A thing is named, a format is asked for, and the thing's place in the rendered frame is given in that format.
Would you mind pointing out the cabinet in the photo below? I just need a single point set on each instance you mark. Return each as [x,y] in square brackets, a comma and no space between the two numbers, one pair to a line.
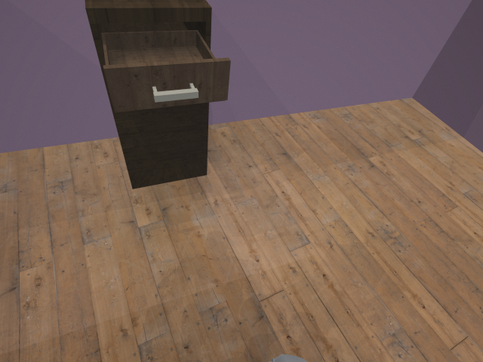
[166,144]

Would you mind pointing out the drawer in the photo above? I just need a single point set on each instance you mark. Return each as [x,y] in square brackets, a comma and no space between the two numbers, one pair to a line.
[167,60]

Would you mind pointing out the handle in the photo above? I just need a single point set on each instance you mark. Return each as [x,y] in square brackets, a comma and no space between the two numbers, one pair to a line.
[170,95]

